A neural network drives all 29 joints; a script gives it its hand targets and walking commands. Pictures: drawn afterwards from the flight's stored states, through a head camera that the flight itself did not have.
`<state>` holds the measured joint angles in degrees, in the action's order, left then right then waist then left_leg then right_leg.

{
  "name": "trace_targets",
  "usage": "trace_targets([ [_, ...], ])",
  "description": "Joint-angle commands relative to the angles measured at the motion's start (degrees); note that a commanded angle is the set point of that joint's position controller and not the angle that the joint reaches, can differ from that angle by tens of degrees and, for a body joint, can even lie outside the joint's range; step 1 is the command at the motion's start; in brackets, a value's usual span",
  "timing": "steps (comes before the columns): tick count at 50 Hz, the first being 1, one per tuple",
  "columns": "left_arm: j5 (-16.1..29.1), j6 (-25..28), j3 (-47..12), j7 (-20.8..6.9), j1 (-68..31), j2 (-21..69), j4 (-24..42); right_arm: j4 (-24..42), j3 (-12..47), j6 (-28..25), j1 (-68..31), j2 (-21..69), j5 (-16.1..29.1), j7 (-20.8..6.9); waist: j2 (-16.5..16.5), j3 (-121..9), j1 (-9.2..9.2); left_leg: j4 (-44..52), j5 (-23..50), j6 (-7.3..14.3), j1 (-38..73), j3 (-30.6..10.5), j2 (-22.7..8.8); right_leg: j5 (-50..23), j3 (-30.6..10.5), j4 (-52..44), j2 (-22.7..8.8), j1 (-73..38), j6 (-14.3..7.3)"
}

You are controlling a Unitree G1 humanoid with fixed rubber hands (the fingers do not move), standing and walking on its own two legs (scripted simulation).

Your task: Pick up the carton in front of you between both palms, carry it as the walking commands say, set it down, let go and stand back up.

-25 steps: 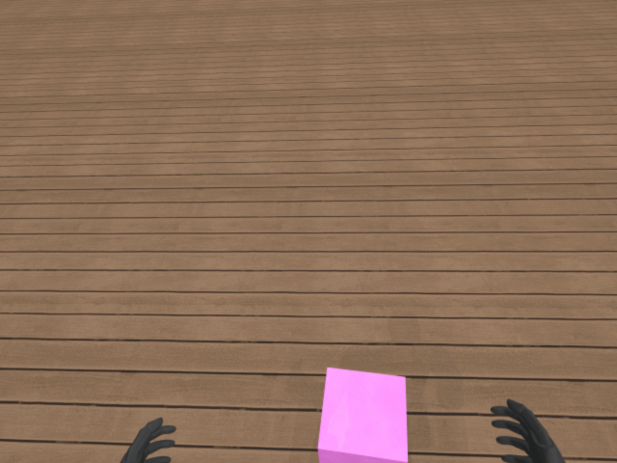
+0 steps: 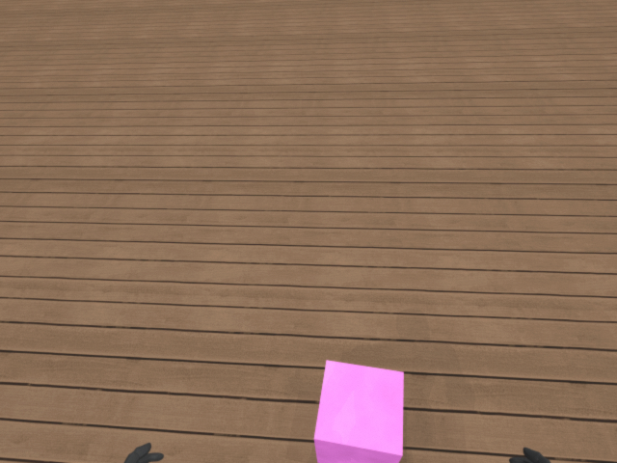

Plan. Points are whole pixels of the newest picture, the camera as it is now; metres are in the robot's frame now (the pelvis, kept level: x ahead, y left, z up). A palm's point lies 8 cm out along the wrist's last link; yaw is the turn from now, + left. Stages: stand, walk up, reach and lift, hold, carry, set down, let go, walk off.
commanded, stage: stand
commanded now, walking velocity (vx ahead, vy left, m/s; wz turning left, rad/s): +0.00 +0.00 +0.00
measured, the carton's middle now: (358, 419) +0.38 -0.08 -0.64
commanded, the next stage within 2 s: none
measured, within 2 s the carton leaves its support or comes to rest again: neither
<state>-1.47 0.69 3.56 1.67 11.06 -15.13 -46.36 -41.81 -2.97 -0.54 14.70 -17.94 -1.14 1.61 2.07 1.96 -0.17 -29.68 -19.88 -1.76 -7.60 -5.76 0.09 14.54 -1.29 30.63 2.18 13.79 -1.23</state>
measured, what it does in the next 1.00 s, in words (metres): stands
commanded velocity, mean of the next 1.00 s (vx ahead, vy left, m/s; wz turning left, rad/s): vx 0.00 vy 0.00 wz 0.00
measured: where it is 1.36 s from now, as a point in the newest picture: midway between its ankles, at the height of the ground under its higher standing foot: outside the picture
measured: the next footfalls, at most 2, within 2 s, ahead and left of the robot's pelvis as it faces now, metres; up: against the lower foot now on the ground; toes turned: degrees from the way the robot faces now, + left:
none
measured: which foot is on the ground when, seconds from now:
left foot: down 0.00-1.00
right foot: down 0.00-1.00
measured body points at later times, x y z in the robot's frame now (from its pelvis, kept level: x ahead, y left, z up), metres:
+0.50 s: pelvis -0.01 +0.00 +0.00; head -0.02 -0.01 +0.45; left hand +0.10 +0.29 -0.10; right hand +0.09 -0.29 -0.11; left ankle -0.04 +0.14 -0.73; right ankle +0.02 -0.10 -0.73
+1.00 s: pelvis -0.02 +0.01 +0.01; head -0.02 +0.00 +0.46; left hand +0.10 +0.30 -0.10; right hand +0.07 -0.29 -0.11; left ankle -0.04 +0.14 -0.73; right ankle +0.02 -0.10 -0.73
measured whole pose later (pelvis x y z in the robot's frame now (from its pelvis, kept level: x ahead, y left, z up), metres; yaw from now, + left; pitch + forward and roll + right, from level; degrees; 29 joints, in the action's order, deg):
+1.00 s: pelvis -0.02 +0.01 +0.01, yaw -1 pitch -3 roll +0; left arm -0.2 0.6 2.3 1.2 8.8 -18.4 -53.5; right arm -50.3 -1.5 -1.1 12.4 -20.1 -0.3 1.6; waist 1.0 2.7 -0.2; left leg -24.7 -15.9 -1.2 -5.5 -4.4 0.6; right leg 10.3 -2.8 25.7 1.6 12.0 -0.5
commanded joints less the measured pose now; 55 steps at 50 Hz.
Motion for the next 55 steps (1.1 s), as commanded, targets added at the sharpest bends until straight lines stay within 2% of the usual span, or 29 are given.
trace_targets([
  [1,0.1,0.7,1.9,0.1,-1.5,-8.7,3.1,3.1,-1.6,-0.8,-0.3,-7.1,0.1,0.3,-2.0,-1.2,-0.1,4.5,8.8,1.3,-4.3,-1.3,-2.5,-8.0,-5.4,-6.0,-5.5,-3.4,0.0],
  [22,0.7,0.6,1.2,-0.3,-2.8,-10.4,-0.1,-0.8,-0.8,-1.2,-1.0,-9.1,0.5,0.4,-2.1,-0.2,-0.15,7.3,7.4,1.9,-4.2,-2.2,-3.6,-6.1,-6.3,-7.7,-6.0,-4.1,0.0],
  [55,1.4,0.6,0.4,-0.2,-4.3,-12.5,-5.1,-6.7,-0.4,-1.2,-3.3,-10.7,0.9,0.2,-2.2,-0.3,-0.01,10.6,7.4,2.1,-2.7,-2.0,-4.7,-7.4,-7.6,-9.9,-7.0,-5.1,-0.1],
])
